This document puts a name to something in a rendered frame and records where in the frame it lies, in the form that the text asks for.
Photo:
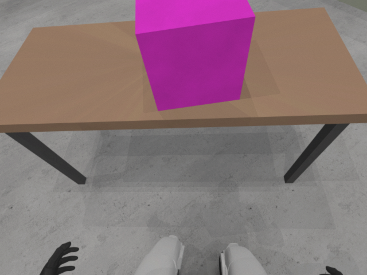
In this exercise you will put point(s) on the right robot shin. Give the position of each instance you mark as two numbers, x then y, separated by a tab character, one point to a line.
232	244

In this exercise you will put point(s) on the carton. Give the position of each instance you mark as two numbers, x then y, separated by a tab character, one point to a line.
194	51

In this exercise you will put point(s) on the table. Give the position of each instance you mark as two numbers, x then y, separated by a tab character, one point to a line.
92	77

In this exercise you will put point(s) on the left robot hand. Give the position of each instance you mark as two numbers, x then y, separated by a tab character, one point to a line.
52	266

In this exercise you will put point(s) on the robot left thigh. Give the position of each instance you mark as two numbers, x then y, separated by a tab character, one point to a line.
165	258

